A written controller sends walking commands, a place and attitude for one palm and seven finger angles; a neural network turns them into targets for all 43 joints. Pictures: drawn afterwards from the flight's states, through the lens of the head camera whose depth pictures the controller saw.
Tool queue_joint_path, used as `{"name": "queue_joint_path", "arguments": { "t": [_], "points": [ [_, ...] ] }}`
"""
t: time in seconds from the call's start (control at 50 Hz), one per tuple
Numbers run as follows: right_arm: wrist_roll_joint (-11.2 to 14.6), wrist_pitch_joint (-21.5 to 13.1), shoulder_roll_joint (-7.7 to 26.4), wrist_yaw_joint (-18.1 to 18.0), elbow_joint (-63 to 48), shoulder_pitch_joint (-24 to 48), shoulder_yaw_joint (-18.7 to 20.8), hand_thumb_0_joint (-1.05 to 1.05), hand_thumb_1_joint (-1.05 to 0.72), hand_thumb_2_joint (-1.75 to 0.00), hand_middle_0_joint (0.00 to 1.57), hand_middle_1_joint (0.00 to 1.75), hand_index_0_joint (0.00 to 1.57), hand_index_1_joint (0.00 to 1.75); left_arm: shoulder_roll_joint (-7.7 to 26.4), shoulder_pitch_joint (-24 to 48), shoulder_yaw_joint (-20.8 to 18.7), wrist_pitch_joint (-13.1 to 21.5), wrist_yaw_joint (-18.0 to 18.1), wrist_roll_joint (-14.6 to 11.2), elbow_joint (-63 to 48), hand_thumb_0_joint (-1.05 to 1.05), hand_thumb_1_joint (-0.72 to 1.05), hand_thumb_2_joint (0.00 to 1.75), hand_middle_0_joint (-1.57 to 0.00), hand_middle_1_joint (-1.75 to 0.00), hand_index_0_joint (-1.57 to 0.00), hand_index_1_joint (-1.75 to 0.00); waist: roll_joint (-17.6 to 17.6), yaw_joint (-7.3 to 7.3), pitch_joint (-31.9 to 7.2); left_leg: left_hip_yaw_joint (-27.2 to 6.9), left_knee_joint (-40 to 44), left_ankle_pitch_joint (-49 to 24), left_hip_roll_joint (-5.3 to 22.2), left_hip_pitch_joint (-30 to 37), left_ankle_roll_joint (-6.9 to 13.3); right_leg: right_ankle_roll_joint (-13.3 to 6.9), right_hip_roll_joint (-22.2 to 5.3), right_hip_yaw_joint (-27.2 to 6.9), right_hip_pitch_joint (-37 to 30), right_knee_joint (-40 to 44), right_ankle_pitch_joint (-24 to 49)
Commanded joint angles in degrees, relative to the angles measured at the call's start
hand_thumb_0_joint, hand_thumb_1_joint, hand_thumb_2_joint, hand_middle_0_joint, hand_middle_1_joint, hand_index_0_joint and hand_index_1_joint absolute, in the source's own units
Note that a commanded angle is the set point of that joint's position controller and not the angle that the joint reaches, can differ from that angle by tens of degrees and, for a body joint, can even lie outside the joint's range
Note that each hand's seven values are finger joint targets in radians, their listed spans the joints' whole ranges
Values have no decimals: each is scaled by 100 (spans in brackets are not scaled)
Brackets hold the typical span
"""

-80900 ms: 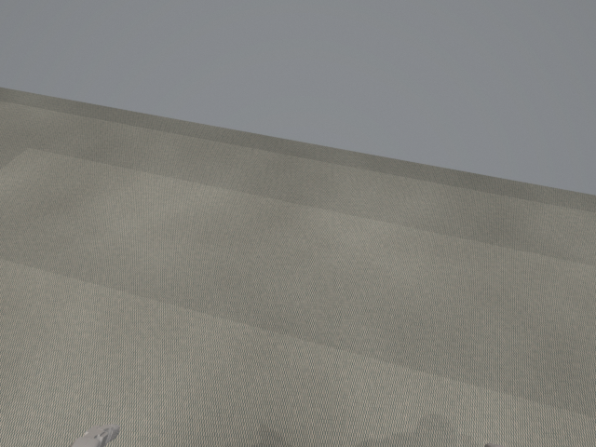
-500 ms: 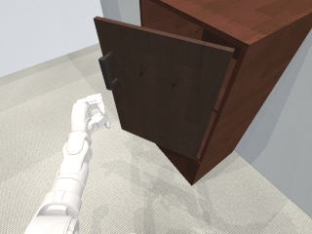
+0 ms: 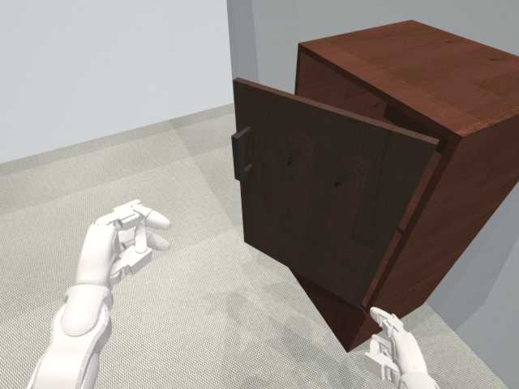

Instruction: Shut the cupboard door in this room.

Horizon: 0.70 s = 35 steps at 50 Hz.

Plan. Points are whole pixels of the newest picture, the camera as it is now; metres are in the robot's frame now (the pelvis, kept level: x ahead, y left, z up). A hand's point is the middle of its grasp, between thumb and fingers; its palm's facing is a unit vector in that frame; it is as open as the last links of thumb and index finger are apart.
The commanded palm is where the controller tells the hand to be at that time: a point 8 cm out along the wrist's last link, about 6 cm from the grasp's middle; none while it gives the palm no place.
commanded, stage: draw the hand back to the body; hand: left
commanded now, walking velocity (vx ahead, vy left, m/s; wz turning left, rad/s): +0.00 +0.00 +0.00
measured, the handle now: (243, 154) +0.64 +0.11 +0.00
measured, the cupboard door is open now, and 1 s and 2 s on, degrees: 27 27 27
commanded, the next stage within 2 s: step back with the hand held close in 0.72 s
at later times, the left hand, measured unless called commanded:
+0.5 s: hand (39, 290) +0.18 +0.27 +0.16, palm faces +0.46 -0.79 -0.41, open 7.1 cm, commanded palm +0.13 +0.30 +0.18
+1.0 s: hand (76, 276) +0.20 +0.24 +0.16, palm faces +0.40 -0.80 -0.45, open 7.4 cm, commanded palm +0.15 +0.27 +0.18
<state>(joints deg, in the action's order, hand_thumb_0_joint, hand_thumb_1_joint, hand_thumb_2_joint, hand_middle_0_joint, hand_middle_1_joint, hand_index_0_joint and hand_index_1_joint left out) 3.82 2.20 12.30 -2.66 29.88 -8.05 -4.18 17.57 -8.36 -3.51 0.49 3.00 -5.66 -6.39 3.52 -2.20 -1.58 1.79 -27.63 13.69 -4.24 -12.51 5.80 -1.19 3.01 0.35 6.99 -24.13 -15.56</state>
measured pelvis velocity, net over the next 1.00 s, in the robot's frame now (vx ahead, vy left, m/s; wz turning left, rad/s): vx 0.00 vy -0.02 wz -0.02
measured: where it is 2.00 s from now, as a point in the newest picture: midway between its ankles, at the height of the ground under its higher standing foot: outside the picture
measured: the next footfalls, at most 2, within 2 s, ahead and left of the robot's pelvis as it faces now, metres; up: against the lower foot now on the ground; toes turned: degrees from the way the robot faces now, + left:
none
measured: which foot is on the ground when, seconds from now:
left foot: down 0.00-1.00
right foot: down 0.00-1.00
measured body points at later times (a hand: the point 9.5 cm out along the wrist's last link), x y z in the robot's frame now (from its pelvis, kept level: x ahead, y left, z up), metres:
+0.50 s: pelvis -0.01 +0.00 +0.00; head -0.03 -0.03 +0.45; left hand +0.15 +0.31 +0.18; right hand +0.18 -0.23 -0.08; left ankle +0.01 +0.05 -0.74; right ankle -0.03 -0.11 -0.74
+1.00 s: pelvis +0.00 -0.02 +0.00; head -0.01 -0.05 +0.45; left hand +0.17 +0.28 +0.18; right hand +0.18 -0.26 -0.09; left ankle +0.01 +0.04 -0.74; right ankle -0.03 -0.11 -0.74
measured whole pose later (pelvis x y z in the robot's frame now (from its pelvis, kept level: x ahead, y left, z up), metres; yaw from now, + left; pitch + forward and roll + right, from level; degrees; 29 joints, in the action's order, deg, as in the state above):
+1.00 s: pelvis +0.00 -0.02 +0.00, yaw -1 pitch +0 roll -1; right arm 2.1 -1.6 14.8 -3.1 34.8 -11.0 -0.5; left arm 21.4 -29.3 -20.5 7.2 5.7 -5.3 -20.3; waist 6.0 -2.0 -2.0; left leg 2.2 -26.1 12.9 -2.4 -12.9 4.2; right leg -2.8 4.8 -0.3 7.4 -21.7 -13.9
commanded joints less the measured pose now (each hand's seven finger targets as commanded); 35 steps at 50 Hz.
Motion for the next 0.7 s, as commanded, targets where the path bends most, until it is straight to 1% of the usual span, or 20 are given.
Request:
{"name": "queue_joint_path", "arguments": {
  "t": [0.0, 0.06, 0.08, 0.1, 0.16, 0.18, 0.2, 0.22, 0.28, 0.32, 0.36, 0.38, 0.4, 0.44, 0.48, 0.54, 0.56, 0.58, 0.62, 0.68],
  "points": [
    [-99, -248, 734, -14, -733, 416, 319, 0, -90, -90, 20, 30, 20, 30, 799, 545, -669, 256, 103, 13, -1895, 0, 90, 90, -64, -78, -64, -78, -121, 133, -647, -957, 773, -1499, 874, 1147, -573, -46, -205, -74, 260, 407, 1301],
    [-135, -256, 741, 21, -698, 418, 343, 0, -90, -90, 20, 30, 20, 30, 1009, 108, -1060, 216, 139, 30, -2168, 0, 90, 90, -56, -69, -56, -69, -120, 73, -662, -930, 797, -1696, 853, 1125, -614, -40, -211, -57, 57, 447, 1364],
    [-144, -266, 768, 20, -664, 441, 362, 0, -90, -90, 20, 30, 20, 30, 1193, -140, -1289, 190, 155, 28, -2144, 0, 90, 90, -53, -66, -53, -66, -77, 23, -585, -851, 777, -1777, 824, 1072, -605, -52, -214, -72, -12, 507, 1413],
    [-135, -267, 728, 34, -668, 445, 352, 0, -90, -90, 20, 30, 20, 30, 1139, -264, -1323, 194, 155, 7, -2216, 0, 90, 90, -50, -63, -50, -63, -52, 19, -613, -827, 783, -1743, 808, 1051, -602, -44, -237, -66, -68, 500, 1400],
    [-127, -338, 730, 49, -640, 482, 384, 0, -90, -90, 20, 30, 20, 30, 1287, -456, -1585, 248, 193, 21, -2632, 0, 90, 90, -42, -54, -42, -54, 160, 9, -601, -941, 856, -1549, 852, 1093, -634, -27, -226, -65, -64, 510, 1265],
    [-138, -392, 760, 40, -617, 510, 398, 0, -90, -90, 20, 30, 20, 30, 1469, -629, -1800, 254, 218, 12, -2637, 0, 90, 90, -39, -51, -39, -51, 166, -55, -560, -908, 870, -1404, 829, 1000, -612, -32, -213, -72, -115, 555, 1228],
    [-123, -432, 738, 45, -623, 501, 394, 0, -90, -90, 20, 30, 20, 30, 1414, -674, -1789, 293, 229, 2, -2798, 0, 90, 90, -36, -48, -36, -48, 300, -32, -579, -946, 909, -1281, 835, 994, -631, -31, -232, -72, -139, 514, 1166],
    [-125, -476, 731, 42, -598, 510, 394, 0, -90, -90, 20, 30, 20, 30, 1503, -847, -1932, 317, 257, -7, -2813, 0, 90, 90, -34, -45, -34, -45, 218, -63, -494, -962, 939, -1110, 828, 902, -627, -38, -216, -69, -137, 524, 1101],
    [-105, -612, 770, 20, -546, 518, 445, 0, -90, -90, 20, 30, 20, 30, 1714, -1263, -2297, 393, 309, -22, -2982, 0, 90, 90, -25, -36, -25, -36, 273, -132, -421, -935, 963, -913, 817, 778, -616, -46, -179, -101, -193, 564, 1051],
    [-76, -670, 747, 0, -540, 514, 456, 0, -90, -90, 20, 30, 20, 30, 1721, -1449, -2419, 444, 329, -35, -3041, 0, 90, 90, -20, -30, -20, -30, 240, -117, -255, -910, 983, -727, 805, 692, -605, -42, -183, -108, -122, 556, 950],
    [-89, -705, 792, -6, -478, 471, 473, 0, -90, -90, 20, 30, 20, 30, 1349, -1385, -2089, 416, 317, -10, -2694, 0, 90, 90, -20, -30, -20, -30, 91, -23, 143, -963, 1097, -244, 804, 561, -594, -20, -190, -109, 124, 567, 727],
    [-97, -735, 833, -4, -444, 454, 503, 0, -90, -90, 20, 30, 20, 30, 1280, -1337, -2038, 418, 310, 1, -2535, 0, 90, 90, -20, -30, -20, -30, -123, -4, 296, -944, 1121, -98, 782, 461, -564, -16, -186, -97, 190, 638, 657],
    [-88, -749, 860, -11, -441, 438, 513, 0, -90, -90, 20, 30, 20, 30, 1220, -1233, -1950, 426, 313, 10, -2479, 0, 90, 90, -20, -30, -20, -30, -67, 32, 322, -934, 1129, 17, 777, 483, -538, -3, -211, -120, 241, 619, 582],
    [-90, -774, 868, -33, -422, 414, 530, 0, -90, -90, 20, 30, 20, 30, 1217, -1087, -1920, 456, 330, 39, -2426, 0, 90, 90, -20, -30, -20, -30, -134, 41, 298, -921, 1126, 249, 752, 498, -480, 18, -220, -130, 285, 615, 446],
    [-119, -835, 886, -55, -396, 415, 546, 0, -90, -90, 20, 30, 20, 30, 1404, -1085, -2081, 502, 357, 46, -2447, 0, 90, 90, -20, -30, -20, -30, -121, -20, 141, -881, 1113, 276, 715, 507, -446, 4, -234, -155, 177, 639, 422],
    [-120, -886, 804, -74, -433, 464, 524, 0, -90, -90, 20, 30, 20, 30, 1465, -1082, -2109, 568, 375, 40, -2724, 0, 90, 90, -20, -30, -20, -30, -33, -78, -168, -760, 1014, 122, 655, 586, -391, -7, -262, -220, 6, 627, 404],
    [-118, -916, 793, -71, -432, 481, 527, 0, -90, -90, 20, 30, 20, 30, 1536, -1051, -2156, 601, 385, 53, -2922, 0, 90, 90, -20, -30, -20, -30, 163, -88, -260, -737, 985, 17, 647, 641, -401, -23, -260, -245, -34, 614, 475],
    [-139, -949, 817, -78, -397, 470, 527, 0, -90, -90, 20, 30, 20, 30, 1719, -1049, -2313, 616, 410, 58, -3002, 0, 90, 90, -20, -30, -20, -30, 186, -123, -349, -744, 958, -44, 647, 617, -412, -30, -255, -251, -114, 631, 503],
    [-142, -998, 756, -76, -387, 483, 494, 0, -90, -90, 20, 30, 20, 30, 1651, -1103, -2275, 646, 422, 63, -3109, 0, 90, 90, -20, -30, -20, -30, 418, -115, -294, -683, 914, -246, 628, 633, -438, -55, -264, -262, -83, 620, 589],
    [-143, -1015, 752, -84, -346, 507, 491, 0, -90, -90, 20, 30, 20, 30, 1652, -1216, -2343, 597, 419, 51, -2858, 0, 90, 90, -20, -30, -20, -30, 291, -120, 87, -618, 900, -291, 611, 515, -443, -66, -237, -272, 68, 744, 546]
  ]
}}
